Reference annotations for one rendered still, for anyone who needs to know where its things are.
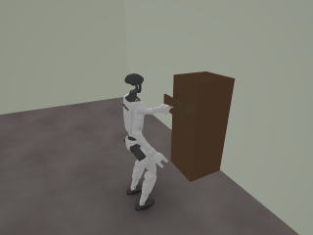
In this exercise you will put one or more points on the cabinet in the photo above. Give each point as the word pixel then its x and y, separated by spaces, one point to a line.
pixel 197 145

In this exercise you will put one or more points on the robot right upper arm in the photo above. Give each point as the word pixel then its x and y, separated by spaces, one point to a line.
pixel 139 112

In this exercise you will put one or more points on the drawer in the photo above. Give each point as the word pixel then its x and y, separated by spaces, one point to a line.
pixel 184 109

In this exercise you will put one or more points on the right robot hand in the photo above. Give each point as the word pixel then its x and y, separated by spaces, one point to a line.
pixel 158 157

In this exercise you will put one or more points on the left robot hand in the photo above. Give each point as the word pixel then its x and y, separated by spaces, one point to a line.
pixel 164 109

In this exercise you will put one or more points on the left robot forearm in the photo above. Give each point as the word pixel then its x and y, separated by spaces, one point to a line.
pixel 152 111

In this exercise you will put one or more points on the right robot forearm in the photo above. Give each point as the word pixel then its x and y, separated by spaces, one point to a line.
pixel 141 140

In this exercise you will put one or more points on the humanoid robot head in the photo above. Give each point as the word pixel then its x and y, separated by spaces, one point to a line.
pixel 134 79

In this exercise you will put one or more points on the robot left thigh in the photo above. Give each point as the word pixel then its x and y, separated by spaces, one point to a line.
pixel 138 164

